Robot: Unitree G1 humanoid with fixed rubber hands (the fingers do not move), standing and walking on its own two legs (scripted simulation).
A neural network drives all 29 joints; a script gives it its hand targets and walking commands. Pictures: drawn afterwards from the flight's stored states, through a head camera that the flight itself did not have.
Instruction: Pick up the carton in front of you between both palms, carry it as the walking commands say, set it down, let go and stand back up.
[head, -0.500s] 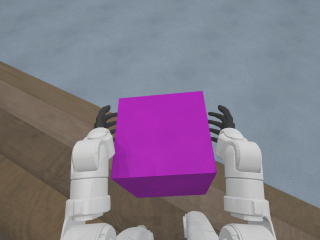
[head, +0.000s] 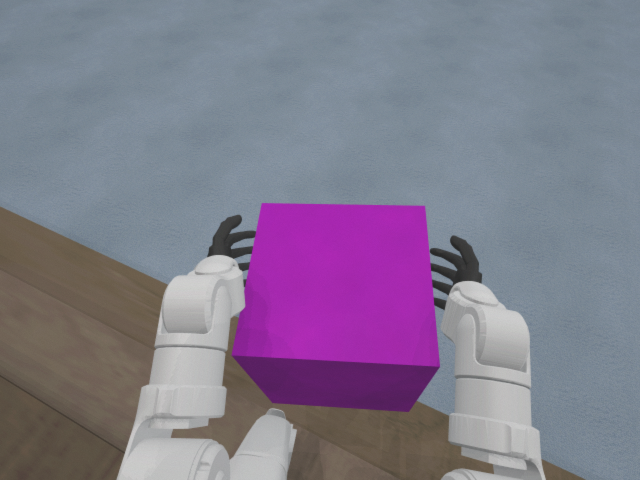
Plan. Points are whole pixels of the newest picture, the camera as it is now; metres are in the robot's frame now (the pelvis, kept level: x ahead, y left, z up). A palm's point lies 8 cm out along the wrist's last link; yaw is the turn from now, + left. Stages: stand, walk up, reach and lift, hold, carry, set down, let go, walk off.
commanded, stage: carry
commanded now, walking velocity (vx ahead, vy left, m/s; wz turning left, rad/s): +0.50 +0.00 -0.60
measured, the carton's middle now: (340, 315) +0.33 +0.03 -0.02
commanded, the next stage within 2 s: none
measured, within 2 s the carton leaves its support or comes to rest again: neither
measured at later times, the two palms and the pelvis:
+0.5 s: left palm (345, 166) +0.71 +0.06 -0.08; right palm (484, 216) +0.60 -0.21 -0.06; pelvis +0.34 +0.04 -0.15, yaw -17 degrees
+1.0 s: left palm (395, 135) +1.08 -0.06 -0.25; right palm (487, 176) +0.96 -0.33 -0.26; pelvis +0.71 -0.06 -0.34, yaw -24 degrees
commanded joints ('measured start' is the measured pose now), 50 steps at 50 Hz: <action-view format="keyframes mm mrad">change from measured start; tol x64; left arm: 1 -661 -1038 -679 -129 -390 -51 -256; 50 -486 -963 -639 -93 -280 -58 -224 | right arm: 1 -677 872 679 -60 273 -53 140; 50 -700 825 739 -119 338 -6 156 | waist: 1 35 35 -366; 50 -72 -119 -321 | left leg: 1 152 -109 133 -425 448 -18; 9 1280 349 -349 -288 630 196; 26 542 83 173 -131 -98 70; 29 481 144 287 286 389 0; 31 126 -23 292 970 -444 -13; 50 395 -59 234 -680 430 96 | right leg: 1 188 -78 209 40 742 -100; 6 -26 -159 35 535 861 -10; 8 -573 -69 15 980 -63 116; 31 332 -210 -115 -412 914 -136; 36 245 -492 593 -274 750 -314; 50 225 -235 -12 276 757 -10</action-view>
